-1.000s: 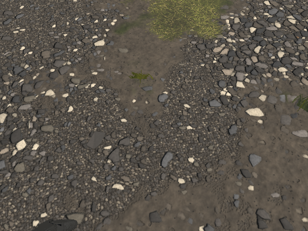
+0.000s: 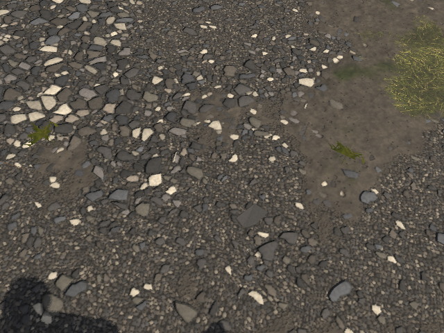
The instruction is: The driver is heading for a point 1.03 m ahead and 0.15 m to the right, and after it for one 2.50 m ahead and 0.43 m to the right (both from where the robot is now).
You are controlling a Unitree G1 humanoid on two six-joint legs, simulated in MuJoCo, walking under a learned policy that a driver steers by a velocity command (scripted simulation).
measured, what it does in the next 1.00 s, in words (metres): walks ahead: right foot, then left foot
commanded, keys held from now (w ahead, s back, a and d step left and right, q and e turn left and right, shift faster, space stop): no key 0.10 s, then w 0.66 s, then w+e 0.24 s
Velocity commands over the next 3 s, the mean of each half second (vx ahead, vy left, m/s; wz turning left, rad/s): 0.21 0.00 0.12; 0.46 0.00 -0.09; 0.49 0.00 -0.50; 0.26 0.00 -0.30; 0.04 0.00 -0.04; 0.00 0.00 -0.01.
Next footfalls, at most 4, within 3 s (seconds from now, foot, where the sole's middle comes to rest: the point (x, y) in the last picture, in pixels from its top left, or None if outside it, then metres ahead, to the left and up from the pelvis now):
0.28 right None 0.04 -0.13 -0.78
0.72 left None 0.36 0.16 -0.78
1.26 right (246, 258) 0.67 -0.09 -0.78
1.72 left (217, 172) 1.00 0.01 -0.78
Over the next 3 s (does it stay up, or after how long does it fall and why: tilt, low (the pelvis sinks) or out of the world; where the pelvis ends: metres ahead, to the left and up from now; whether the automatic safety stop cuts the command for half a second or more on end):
stays up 0.90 -0.07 0.00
